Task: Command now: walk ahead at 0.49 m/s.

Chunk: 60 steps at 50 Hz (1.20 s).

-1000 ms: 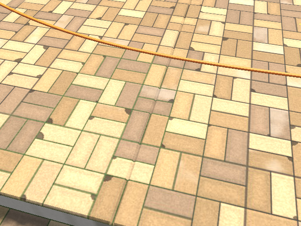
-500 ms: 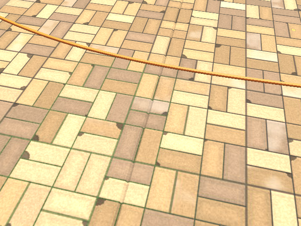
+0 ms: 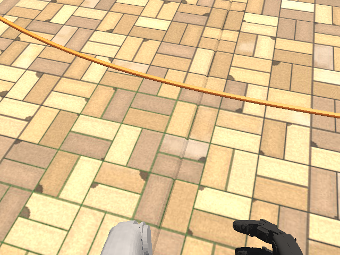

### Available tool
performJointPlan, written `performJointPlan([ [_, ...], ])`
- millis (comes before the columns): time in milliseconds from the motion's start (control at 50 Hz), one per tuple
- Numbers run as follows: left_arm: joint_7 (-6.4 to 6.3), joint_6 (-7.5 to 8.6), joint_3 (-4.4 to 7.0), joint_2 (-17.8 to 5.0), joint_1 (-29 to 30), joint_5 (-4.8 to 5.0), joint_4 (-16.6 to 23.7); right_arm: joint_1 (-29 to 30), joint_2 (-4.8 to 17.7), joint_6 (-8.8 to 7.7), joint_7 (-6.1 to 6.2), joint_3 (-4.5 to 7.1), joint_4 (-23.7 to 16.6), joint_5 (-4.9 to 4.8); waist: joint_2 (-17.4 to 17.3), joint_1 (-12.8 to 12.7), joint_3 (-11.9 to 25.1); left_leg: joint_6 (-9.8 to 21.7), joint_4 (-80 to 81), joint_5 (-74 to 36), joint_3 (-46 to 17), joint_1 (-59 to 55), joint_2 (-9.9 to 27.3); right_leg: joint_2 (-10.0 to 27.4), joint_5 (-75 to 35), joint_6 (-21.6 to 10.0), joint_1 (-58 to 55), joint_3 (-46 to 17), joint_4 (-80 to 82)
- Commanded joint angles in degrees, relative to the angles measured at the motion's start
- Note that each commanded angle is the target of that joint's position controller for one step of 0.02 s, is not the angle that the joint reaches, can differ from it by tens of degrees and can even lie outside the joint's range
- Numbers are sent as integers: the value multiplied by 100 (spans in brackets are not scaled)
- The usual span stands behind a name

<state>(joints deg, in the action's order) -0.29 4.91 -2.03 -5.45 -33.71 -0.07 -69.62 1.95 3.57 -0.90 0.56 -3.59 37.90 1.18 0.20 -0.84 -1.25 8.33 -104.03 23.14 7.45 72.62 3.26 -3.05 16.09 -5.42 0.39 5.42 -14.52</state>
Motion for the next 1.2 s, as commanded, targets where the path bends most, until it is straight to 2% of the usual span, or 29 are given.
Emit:
performJointPlan([
  [20, -213, 46, -3, -651, -46, 187, 427, 187, 102, -5, -79, -144, -487, -88, -241, 262, -27, -47, 2562, -435, 626, -3119, -190, 1169, -5094, -403, 1681, -422, 1468],
  [60, -259, 56, 169, -1384, -271, 126, 554, -525, 393, 50, -21, -11, -159, -189, 631, 588, 997, 24, 3297, 57, 778, -4146, -817, 1450, -9172, -440, 223, -340, 142],
  [100, -177, 33, 396, -1786, -68, 54, 723, -1772, 946, -55, -83, 248, 225, -138, 1270, 1227, 1726, 298, 4608, 399, 135, -4958, -948, 1757, -9968, -430, -910, -443, -2029],
  [120, -107, 80, 419, -1601, 30, 47, 897, -2422, 1355, -142, -142, 429, 497, -11, 1081, 1467, 2184, 618, 5299, 1138, -1228, -5978, -308, 1495, -8403, -415, -295, -370, -3675],
  [140, 142, 153, 389, -872, -21, 85, 1313, -2738, 2014, -126, -122, 672, 826, 51, -853, 1152, 2336, 1572, 7464, 1960, -5007, -7142, 1218, -24, -2931, -79, 2221, -456, -6472],
  [160, 251, 213, 514, -948, 335, -239, 1431, -2140, 1936, -75, -106, 749, 894, -101, -651, 900, 1912, 1510, 8930, 1786, -6694, -6801, 1427, -239, -840, -26, 3306, -1303, -8628],
  [180, 242, 225, 513, -762, 661, -225, 1913, -1480, 1711, -166, -107, 715, 975, -154, -262, 353, 918, 1301, 8809, 1555, -5806, -6096, 1513, -7, -826, -50, 4052, -1333, -9319],
  [200, 133, 191, 486, -656, 1212, -218, 2224, -1515, 1200, -272, -120, 634, 1265, -79, 459, 207, 137, 982, 8548, 952, -4724, -5500, 1424, 224, -701, -181, 4456, -1181, -9353],
  [240, -50, -18, 306, -172, 1391, -137, 2539, -1734, 369, -439, -92, 458, 1823, 141, 629, -267, -295, 421, 8264, -741, -2903, -4797, 926, 449, -548, -340, 4672, -1316, -9054],
  [260, -66, -126, 240, -61, 1306, -122, 2514, -1962, 293, -528, -117, 451, 2073, 130, 452, -336, -299, 247, 8248, -1291, -2305, -4814, 685, 402, -380, -410, 4768, -1369, -9039],
  [300, 8, -238, 264, -313, 1108, -123, 2480, -1762, 515, -642, -126, 479, 2008, 54, 209, -573, -220, 138, 8685, -1507, -1648, -4686, 491, 484, -588, -284, 4447, -1423, -7650],
  [360, 96, -276, 362, -728, 1714, -185, 2675, -2163, 975, -802, -134, 530, 2025, -75, -244, -365, -176, 45, 9237, -3261, -913, -5069, 236, 610, -1414, -91, 4202, -587, -5960],
  [460, 225, -248, 265, -564, 3014, -11, 2871, -2985, 1310, -734, 0, 602, 1964, -84, -499, 285, 18, -108, 9581, -3985, -684, -6777, 310, 576, -1747, 159, 3900, 38, -3348],
  [540, 197, -300, 322, -739, 3499, -57, 2956, -3259, 1291, -651, 57, 620, 1972, -5, -606, 481, -200, -109, 9483, -4529, -424, -8053, 778, 446, -1390, -11, 3909, 126, -2238],
  [620, 137, -236, 457, -935, 2799, -143, 2685, -3170, 1524, -564, 195, 679, 1927, 0, -741, 70, 107, -225, 8097, -7277, 6, -8406, 1014, -112, -419, -424, 2701, 394, -1806],
  [660, 109, -146, 606, -1147, 1603, -192, 2250, -3029, 1727, -449, 227, 751, 1803, -35, -601, -486, 638, -283, 6323, -6676, 151, -7813, 948, -267, -585, -685, 1137, 214, -1129],
  [680, 70, -126, 740, -1509, 764, -270, 2049, -2826, 1658, -458, 224, 720, 1572, -31, -215, -842, 1097, -307, 4838, -4806, 185, -6470, 795, 579, -114, -979, -285, -922, -1137],
  [700, 38, -141, 886, -2004, 732, -288, 2089, -3033, 1098, -500, 82, 631, 1204, -140, 1287, -480, 1317, -621, 2596, 89, 162, -3708, -537, 2198, -211, -2069, -1927, -4055, -723],
  [720, 86, -191, 853, -1791, 908, -61, 2046, -2456, 1470, -574, 56, 711, 1079, -41, 483, -457, 1186, -543, 2160, 226, -938, -3027, -437, 2152, -195, -2051, -1670, -4533, -142],
  [740, 85, -195, 826, -1658, 1342, -25, 2175, -1995, 1548, -682, -12, 717, 843, -72, 190, -326, 498, -517, 2438, -438, -1054, -2879, -134, 2021, -649, -1853, -908, -3670, 12],
  [760, 98, -173, 766, -1409, 1538, -53, 2198, -1875, 1565, -729, -41, 720, 792, -89, -244, -124, 272, -542, 2799, -756, -1030, -3153, -6, 1801, -1311, -1608, -315, -3201, 130],
  [800, 39, -86, 683, -1208, 1624, -22, 2197, -1893, 1401, -549, -72, 692, 711, 57, -312, 205, 75, -716, 3339, -771, -1031, -3574, 170, 1339, -2097, -1287, 416, -2498, 241],
  [900, 32, 24, 703, -1574, 1151, 11, 2164, -1532, 1257, -209, -71, 658, 401, 133, 50, 231, -2, -1058, 4491, -1137, -625, -3726, -47, 791, -5530, -821, 902, -1586, -183],
  [1040, -102, -249, 722, -1605, 490, -32, 2237, -256, 1309, -143, -26, 541, -170, 12, 527, -375, 285, -909, 6348, -2106, -576, -3803, -520, 561, -5507, -107, 175, -1922, -949],
  [1120, -185, -294, 813, -1825, 1102, -83, 2599, -1054, 1709, -286, 86, 617, -25, -16, 564, 95, 440, -656, 7438, -1877, -896, -5085, -650, 570, -5509, 92, 290, -2402, -1876],
  [1140, -137, -250, 823, -1862, 1352, -23, 2704, -1621, 1780, -372, 136, 644, 106, -7, 451, 432, 595, -529, 8070, -2654, -968, -5988, -504, 353, -5109, 210, 612, -2381, -2548],
  [1160, -86, -199, 745, -1590, 1373, 93, 2950, -2240, 2057, -440, 215, 697, 130, 60, -157, 623, 1277, -215, 7806, -4718, -1822, -7505, 680, 60, -2869, 321, 1446, -2138, -3893],
  [1180, -151, -251, 711, -1203, 415, 208, 2939, -2146, 2281, -358, 198, 711, -28, 69, -1341, 125, 1959, 707, 7309, -8304, -3337, -8484, 2448, -947, 2607, 411, 2448, -1261, -5592],
  [1200, -188, -343, 752, -1650, 80, -22, 2770, -2062, 2059, -262, 158, 730, -80, -74, -1120, 15, 2358, 1160, 7620, -7400, -4027, -8108, 2541, -633, 2293, 398, 2696, -1244, -6222],
])
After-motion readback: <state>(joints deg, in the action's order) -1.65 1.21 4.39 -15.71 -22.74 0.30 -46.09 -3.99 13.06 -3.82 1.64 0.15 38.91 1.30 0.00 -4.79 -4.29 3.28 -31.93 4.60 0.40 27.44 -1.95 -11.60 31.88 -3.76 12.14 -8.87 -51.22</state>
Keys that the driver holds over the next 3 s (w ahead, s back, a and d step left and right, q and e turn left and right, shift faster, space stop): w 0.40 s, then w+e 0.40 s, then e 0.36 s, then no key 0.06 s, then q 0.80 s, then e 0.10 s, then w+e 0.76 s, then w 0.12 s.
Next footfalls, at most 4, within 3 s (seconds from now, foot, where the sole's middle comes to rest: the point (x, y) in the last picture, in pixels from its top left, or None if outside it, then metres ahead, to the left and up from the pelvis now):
0.10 left None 0.25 0.07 -0.64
0.68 right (206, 223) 0.52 -0.08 -0.64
1.16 left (192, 152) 0.82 -0.04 -0.64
1.50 right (225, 191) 0.65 -0.16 -0.64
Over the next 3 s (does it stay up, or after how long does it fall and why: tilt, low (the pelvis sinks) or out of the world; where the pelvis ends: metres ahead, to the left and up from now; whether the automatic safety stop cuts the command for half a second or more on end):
stays up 0.96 -0.09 0.14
